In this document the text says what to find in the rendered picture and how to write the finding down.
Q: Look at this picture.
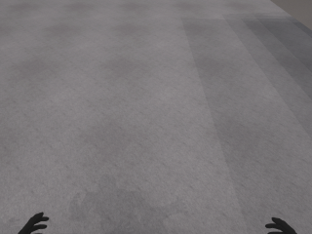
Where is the robot right hand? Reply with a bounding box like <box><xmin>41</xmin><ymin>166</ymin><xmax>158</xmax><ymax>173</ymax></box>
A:
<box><xmin>265</xmin><ymin>217</ymin><xmax>297</xmax><ymax>234</ymax></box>

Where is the robot left hand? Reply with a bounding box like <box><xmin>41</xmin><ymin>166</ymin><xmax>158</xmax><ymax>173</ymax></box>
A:
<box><xmin>18</xmin><ymin>212</ymin><xmax>49</xmax><ymax>234</ymax></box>

